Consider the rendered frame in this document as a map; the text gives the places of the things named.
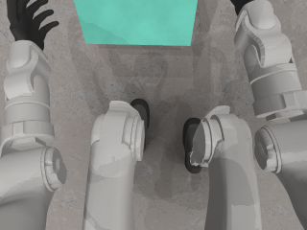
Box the robot left hand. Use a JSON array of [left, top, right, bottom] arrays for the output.
[[6, 0, 59, 51]]

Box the robot right forearm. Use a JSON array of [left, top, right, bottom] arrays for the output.
[[234, 0, 307, 122]]

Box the robot left forearm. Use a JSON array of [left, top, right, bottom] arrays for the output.
[[0, 40, 55, 196]]

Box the left robot thigh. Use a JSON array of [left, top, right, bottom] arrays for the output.
[[82, 110, 145, 230]]

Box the robot right hand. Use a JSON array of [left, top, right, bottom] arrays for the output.
[[230, 0, 254, 16]]

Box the right robot upper arm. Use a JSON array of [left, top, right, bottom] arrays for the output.
[[254, 120, 307, 230]]

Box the left robot upper arm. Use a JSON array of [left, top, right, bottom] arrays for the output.
[[0, 146, 67, 230]]

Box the robot right foot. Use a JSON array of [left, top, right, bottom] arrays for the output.
[[182, 118, 202, 173]]

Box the carton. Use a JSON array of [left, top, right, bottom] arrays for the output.
[[74, 0, 198, 46]]

